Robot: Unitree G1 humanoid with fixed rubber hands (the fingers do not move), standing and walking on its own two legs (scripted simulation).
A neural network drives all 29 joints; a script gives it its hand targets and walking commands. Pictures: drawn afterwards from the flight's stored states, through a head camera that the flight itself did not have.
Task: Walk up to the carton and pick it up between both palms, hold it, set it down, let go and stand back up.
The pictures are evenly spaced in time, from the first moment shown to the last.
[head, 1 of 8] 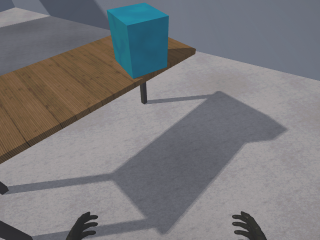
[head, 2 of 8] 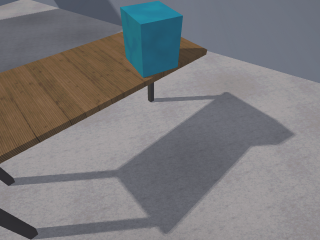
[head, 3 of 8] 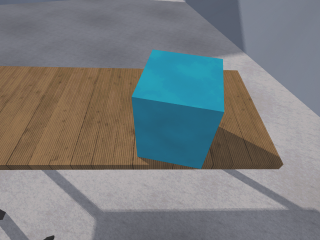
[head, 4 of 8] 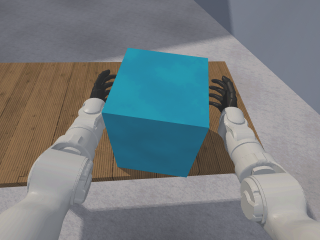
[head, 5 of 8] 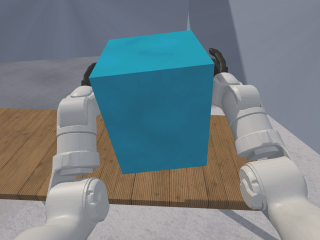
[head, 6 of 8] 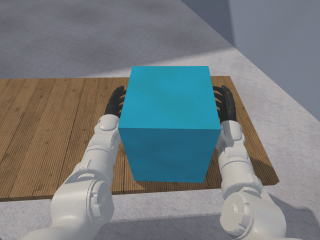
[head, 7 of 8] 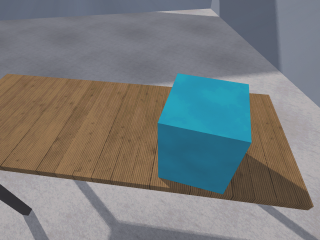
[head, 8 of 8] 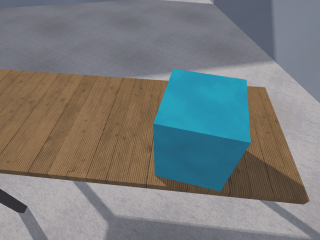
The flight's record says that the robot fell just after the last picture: no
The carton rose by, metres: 0.23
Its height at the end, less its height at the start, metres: +0.00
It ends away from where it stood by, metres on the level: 0.01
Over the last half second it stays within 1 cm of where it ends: yes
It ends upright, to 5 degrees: yes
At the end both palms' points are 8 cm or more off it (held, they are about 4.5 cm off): yes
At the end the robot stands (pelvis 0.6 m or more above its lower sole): yes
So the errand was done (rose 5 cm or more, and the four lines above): yes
